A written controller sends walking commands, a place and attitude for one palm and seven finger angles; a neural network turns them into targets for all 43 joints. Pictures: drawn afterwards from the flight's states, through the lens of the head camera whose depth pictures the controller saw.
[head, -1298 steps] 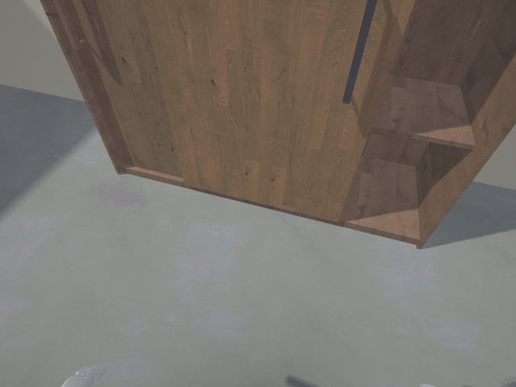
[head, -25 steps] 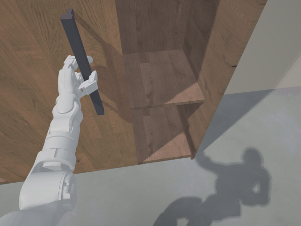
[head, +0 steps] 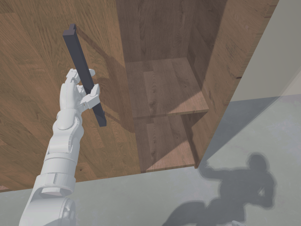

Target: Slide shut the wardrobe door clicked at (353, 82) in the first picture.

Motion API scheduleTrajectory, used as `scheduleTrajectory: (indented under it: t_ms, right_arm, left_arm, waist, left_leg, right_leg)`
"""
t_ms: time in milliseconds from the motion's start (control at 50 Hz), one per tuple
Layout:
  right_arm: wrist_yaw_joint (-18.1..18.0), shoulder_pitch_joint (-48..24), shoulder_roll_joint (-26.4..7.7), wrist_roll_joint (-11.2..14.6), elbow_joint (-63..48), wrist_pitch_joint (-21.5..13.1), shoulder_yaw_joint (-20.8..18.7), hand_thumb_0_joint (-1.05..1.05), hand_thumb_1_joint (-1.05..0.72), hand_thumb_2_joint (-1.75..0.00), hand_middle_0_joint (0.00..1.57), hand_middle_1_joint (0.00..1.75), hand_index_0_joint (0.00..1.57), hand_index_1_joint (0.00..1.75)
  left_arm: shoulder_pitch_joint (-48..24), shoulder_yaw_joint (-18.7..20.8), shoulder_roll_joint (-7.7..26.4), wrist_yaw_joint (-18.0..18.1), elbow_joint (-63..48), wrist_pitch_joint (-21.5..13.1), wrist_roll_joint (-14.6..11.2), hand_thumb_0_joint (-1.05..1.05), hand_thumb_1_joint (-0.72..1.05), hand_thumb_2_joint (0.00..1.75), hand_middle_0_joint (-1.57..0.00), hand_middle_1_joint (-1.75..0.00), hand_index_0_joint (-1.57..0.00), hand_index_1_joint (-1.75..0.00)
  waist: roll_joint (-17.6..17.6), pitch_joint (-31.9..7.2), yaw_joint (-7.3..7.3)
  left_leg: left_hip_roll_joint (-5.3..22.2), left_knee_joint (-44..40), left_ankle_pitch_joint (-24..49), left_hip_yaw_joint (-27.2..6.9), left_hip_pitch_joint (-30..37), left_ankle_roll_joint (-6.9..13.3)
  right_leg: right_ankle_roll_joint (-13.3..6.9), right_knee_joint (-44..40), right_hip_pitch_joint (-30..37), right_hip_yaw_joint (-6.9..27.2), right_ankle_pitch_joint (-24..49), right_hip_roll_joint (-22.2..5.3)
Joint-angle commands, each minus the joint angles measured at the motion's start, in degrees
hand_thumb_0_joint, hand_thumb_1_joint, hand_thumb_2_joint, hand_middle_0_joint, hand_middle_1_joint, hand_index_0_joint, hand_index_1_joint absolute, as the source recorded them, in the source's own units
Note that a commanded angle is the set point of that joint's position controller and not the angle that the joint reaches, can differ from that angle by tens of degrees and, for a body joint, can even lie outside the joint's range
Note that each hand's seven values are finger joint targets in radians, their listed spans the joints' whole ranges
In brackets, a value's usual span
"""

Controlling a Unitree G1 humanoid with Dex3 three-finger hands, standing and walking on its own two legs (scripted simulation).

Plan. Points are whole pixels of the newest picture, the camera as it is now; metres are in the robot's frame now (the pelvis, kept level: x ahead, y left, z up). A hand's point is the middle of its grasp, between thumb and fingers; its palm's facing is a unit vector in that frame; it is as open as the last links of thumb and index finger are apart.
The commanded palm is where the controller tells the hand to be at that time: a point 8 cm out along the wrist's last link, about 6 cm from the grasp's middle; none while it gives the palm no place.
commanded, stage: tug the door sideways, standing still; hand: left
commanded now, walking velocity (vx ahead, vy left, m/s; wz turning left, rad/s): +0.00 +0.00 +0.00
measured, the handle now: (90, 85) +0.48 +0.18 +0.11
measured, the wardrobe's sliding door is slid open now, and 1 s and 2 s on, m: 0.37 0.30 0.10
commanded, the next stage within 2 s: step sideways, sliding the door along in 0.50 s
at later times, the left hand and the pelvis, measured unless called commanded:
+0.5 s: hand (104, 94) +0.43 +0.13 +0.12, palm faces +0.20 -0.98 -0.04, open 5.9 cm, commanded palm +0.41 +0.13 +0.12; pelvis -0.03 +0.00 -0.01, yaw +5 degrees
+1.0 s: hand (123, 92) +0.44 +0.08 +0.12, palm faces +0.09 -0.99 -0.14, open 6.0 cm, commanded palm +0.42 +0.12 +0.13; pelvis -0.02 -0.05 -0.01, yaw +3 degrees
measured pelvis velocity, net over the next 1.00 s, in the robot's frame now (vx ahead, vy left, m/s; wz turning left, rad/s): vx -0.02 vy -0.05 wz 0.05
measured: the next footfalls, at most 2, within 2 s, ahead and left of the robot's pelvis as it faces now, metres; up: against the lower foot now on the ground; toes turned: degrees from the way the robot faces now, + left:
left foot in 1.20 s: +0.06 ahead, +0.07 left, +0.00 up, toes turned +12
right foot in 1.36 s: +0.12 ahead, -0.24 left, +0.00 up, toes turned +1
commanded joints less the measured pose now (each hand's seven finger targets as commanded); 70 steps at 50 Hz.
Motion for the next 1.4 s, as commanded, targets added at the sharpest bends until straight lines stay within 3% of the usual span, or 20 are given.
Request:
scheduleTrajectory:
  t_ms: [0,120,260,360,560,580,600,660,800,860,900,940,1020,1100,1140,1180,1200,1260,1340,1380]
  right_arm:
    - [-1.6,0.7,-7.5,0.1,-3.9,-1.4,-2.5,0.00,-0.90,-0.90,0.20,0.30,0.20,0.30]
    - [-1.2,3.0,-6.7,-0.9,-1.8,-2.0,-2.9,0.00,-0.90,-0.90,0.20,0.30,0.20,0.30]
    - [-0.3,1.6,-6.1,-1.0,-0.5,-4.3,-2.6,0.00,-0.90,-0.90,0.20,0.30,0.20,0.30]
    - [0.3,4.1,-6.1,-1.3,1.2,-5.5,-3.1,0.00,-0.90,-0.90,0.20,0.30,0.20,0.30]
    - [1.7,6.0,-6.1,-2.0,3.8,-8.2,-3.0,0.00,-0.90,-0.90,0.20,0.30,0.20,0.30]
    - [1.6,6.3,-6.5,-2.1,4.2,-8.4,-3.0,0.00,-0.90,-0.90,0.20,0.30,0.20,0.30]
    - [-1.3,2.9,-11.1,-1.0,2.5,-5.9,-2.8,0.00,-0.90,-0.90,0.20,0.30,0.20,0.30]
    - [-3.4,1.2,-7.9,-0.2,-0.3,-4.7,-1.3,0.00,-0.90,-0.90,0.20,0.30,0.20,0.30]
    - [-6.2,-0.4,-9.1,-0.9,-0.6,-4.3,-1.5,0.00,-0.90,-0.90,0.20,0.30,0.20,0.30]
    - [-6.3,-0.3,-9.7,-0.9,-0.1,-4.0,-1.3,0.00,-0.90,-0.90,0.20,0.30,0.20,0.30]
    - [-6.2,-1.0,-9.7,-0.2,-0.5,-3.5,-1.7,0.00,-0.90,-0.90,0.20,0.30,0.20,0.30]
    - [-6.1,-3.4,-9.0,0.6,-1.3,-4.1,-2.6,0.00,-0.90,-0.90,0.20,0.30,0.20,0.30]
    - [-5.8,-4.4,-7.3,-1.5,0.4,-5.4,-1.7,0.00,-0.90,-0.90,0.20,0.30,0.20,0.30]
    - [-6.6,-4.9,-6.7,-1.6,-1.4,-4.7,-1.3,0.00,-0.90,-0.90,0.20,0.30,0.20,0.30]
    - [-6.6,-3.9,-7.7,-1.1,-1.5,-4.4,-1.7,0.00,-0.90,-0.90,0.20,0.30,0.20,0.30]
    - [-6.0,-4.5,-10.3,-0.9,-2.3,-3.8,-2.7,0.00,-0.90,-0.90,0.20,0.30,0.20,0.30]
    - [-5.1,-7.6,-8.6,-1.1,-2.6,-3.7,-2.0,0.00,-0.90,-0.90,0.20,0.30,0.20,0.30]
    - [-5.2,-8.2,-8.9,-1.2,-3.8,-3.2,-2.1,0.00,-0.90,-0.90,0.20,0.30,0.20,0.30]
    - [-5.0,-8.9,-9.5,0.7,-6.1,-3.4,-2.3,0.00,-0.90,-0.90,0.20,0.30,0.20,0.30]
    - [-5.4,-10.4,-6.5,1.8,-7.0,-3.8,-1.5,0.00,-0.90,-0.90,0.20,0.30,0.20,0.30]
  left_arm:
    - [-30.3,-0.8,7.5,-0.6,-8.6,-1.9,0.9,0.00,0.90,0.90,-0.45,-1.40,-0.45,-1.40]
    - [-36.7,-5.3,0.7,0.9,-7.8,-2.8,0.6,0.00,0.90,0.90,-0.45,-1.40,-0.45,-1.40]
    - [-44.2,-11.8,-6.7,2.4,-2.8,-8.4,1.8,0.00,0.90,0.90,-0.45,-1.40,-0.45,-1.40]
    - [-48.6,-14.5,-10.2,2.5,-1.3,-9.5,1.5,0.00,0.90,0.90,-0.45,-1.40,-0.45,-1.40]
    - [-55.6,-17.0,-14.3,5.5,6.0,-13.0,2.2,0.00,0.90,0.90,-0.45,-1.40,-0.45,-1.40]
    - [-62.1,-16.2,-12.0,6.0,3.3,-13.7,2.4,0.00,0.90,0.90,-0.45,-1.40,-0.45,-1.40]
    - [-54.1,1.6,21.0,4.9,11.1,-12.6,6.8,0.00,0.90,0.90,-0.45,-1.40,-0.45,-1.40]
    - [-59.3,-8.6,8.9,2.2,9.3,-12.6,5.4,0.00,0.90,0.90,-0.45,-1.40,-0.45,-1.40]
    - [-58.6,-9.4,8.2,-1.2,12.1,-11.5,2.4,0.00,0.90,0.90,-0.45,-1.40,-0.45,-1.40]
    - [-58.0,-8.6,9.2,-1.4,13.0,-11.3,2.3,0.00,0.90,0.90,-0.45,-1.40,-0.45,-1.40]
    - [-54.5,-6.7,11.0,-1.2,12.6,-10.3,3.1,0.00,0.90,0.90,-0.45,-1.40,-0.45,-1.40]
    - [-54.8,-4.8,12.8,-1.0,12.4,-9.3,3.9,0.00,0.90,0.90,-0.45,-1.40,-0.45,-1.40]
    - [-54.4,-7.2,9.0,-0.9,8.3,-10.6,5.2,0.00,0.90,0.90,-0.45,-1.40,-0.45,-1.40]
    - [-51.1,-6.7,8.5,-0.7,3.5,-11.8,4.3,0.00,0.90,0.90,-0.45,-1.40,-0.45,-1.40]
    - [-50.3,-8.3,7.5,-0.7,1.1,-11.8,3.6,0.00,0.90,0.90,-0.45,-1.40,-0.45,-1.40]
    - [-51.1,-11.0,4.1,-1.8,-2.1,-11.6,2.0,0.00,0.90,0.90,-0.45,-1.40,-0.45,-1.40]
    - [-51.0,-10.3,4.2,-2.4,-2.1,-11.9,1.7,0.00,0.90,0.90,-0.45,-1.40,-0.45,-1.40]
    - [-48.4,-11.7,4.9,-3.1,-6.2,-10.0,2.6,0.00,0.90,0.90,-0.45,-1.40,-0.45,-1.40]
    - [-47.7,-14.4,1.4,-2.5,-9.9,-9.1,2.7,0.00,0.90,0.90,-0.45,-1.40,-0.45,-1.40]
    - [-48.1,-15.4,1.2,-1.3,-10.8,-8.1,2.9,0.00,0.90,0.90,-0.45,-1.40,-0.45,-1.40]
  waist:
    - [-3.2,-16.3,-2.43]
    - [0.1,-24.3,-3.06]
    - [-2.1,-20.3,-5.17]
    - [1.6,-25.9,-5.31]
    - [-1.0,-24.7,-7.04]
    - [0.8,-26.3,-7.81]
    - [-6.0,-24.4,-0.17]
    - [-3.3,-17.9,-3.26]
    - [7.0,-11.9,-1.20]
    - [5.4,-11.3,-0.96]
    - [-5.1,-15.8,0.93]
    - [-19.1,-14.0,1.70]
    - [-5.9,-9.6,0.82]
    - [-11.1,-14.5,2.48]
    - [-8.5,-16.2,1.21]
    - [9.2,-19.6,-0.88]
    - [9.6,-18.1,1.48]
    - [6.8,-12.5,1.07]
    - [4.0,-16.8,0.82]
    - [-16.6,-18.1,-0.02]
  left_leg:
    - [-0.7,1.6,34.8,-2.7,5.2,0.0]
    - [-0.3,5.0,49.2,-4.0,11.3,-1.6]
    - [-0.9,4.2,32.6,-5.1,8.8,-1.4]
    - [0.0,7.0,48.5,-6.6,13.6,-2.8]
    - [-0.6,6.2,34.8,-7.2,9.4,-2.9]
    - [-0.7,5.9,33.1,-7.2,10.2,-3.0]
    - [3.1,4.7,23.6,-5.4,3.6,1.5]
    - [3.5,-0.4,7.7,-3.9,-1.7,2.6]
    - [17.3,-3.1,21.5,-23.7,20.6,9.6]
    - [15.6,2.8,36.1,-17.7,19.8,7.2]
    - [8.7,14.8,33.0,-4.1,1.4,2.7]
    - [-1.8,36.2,-11.9,-1.5,-18.1,-0.9]
    - [1.0,24.7,-7.1,1.3,-11.6,-0.8]
    - [1.2,8.6,3.6,5.9,-3.9,-1.2]
    - [4.8,0.3,12.3,2.7,9.1,1.4]
    - [24.0,-1.9,47.3,-23.9,32.2,12.6]
    - [30.8,-3.5,47.0,-29.5,34.2,14.3]
    - [27.1,-1.9,41.9,-20.7,27.1,11.0]
    - [15.3,6.1,24.3,-1.7,11.2,2.6]
    - [2.8,17.1,-2.2,4.0,-1.6,-1.3]
  right_leg:
    - [1.1,2.2,10.9,0.3,34.1,-1.0]
    - [1.3,4.4,8.6,-0.4,39.5,-1.2]
    - [1.0,3.9,3.1,-1.0,25.7,-0.7]
    - [1.3,6.5,0.6,-1.2,31.5,-0.5]
    - [1.3,6.2,-3.0,-1.9,22.3,0.0]
    - [1.3,6.1,-2.9,-1.7,21.8,-0.1]
    - [1.6,4.7,5.4,1.1,18.1,-4.3]
    - [1.2,5.9,8.7,0.2,11.2,-5.3]
    - [0.2,16.2,-11.8,0.5,-12.0,-1.2]
    - [-0.8,8.6,-4.6,0.1,-3.8,-1.8]
    - [-4.0,-0.1,21.4,4.4,14.4,-6.5]
    - [-13.5,-3.0,32.0,22.1,30.5,-19.9]
    - [-8.8,1.6,26.3,8.4,46.8,-15.4]
    - [-5.1,3.5,28.3,3.8,43.5,-12.1]
    - [-0.3,9.2,18.7,1.9,37.6,-10.4]
    - [6.0,30.1,-9.6,3.3,1.5,-2.4]
    - [3.9,35.3,-13.7,11.0,-16.7,-4.2]
    - [0.9,25.2,-13.1,9.8,-13.6,-7.3]
    - [0.5,1.2,13.6,-0.6,3.1,-4.3]
    - [-3.3,-6.8,20.4,9.0,6.1,-12.9]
